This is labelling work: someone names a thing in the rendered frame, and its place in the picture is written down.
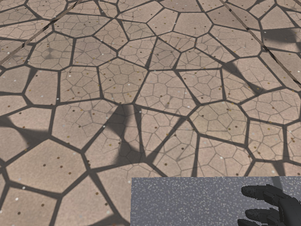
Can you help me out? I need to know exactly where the right robot hand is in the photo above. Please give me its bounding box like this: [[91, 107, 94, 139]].
[[237, 184, 301, 226]]

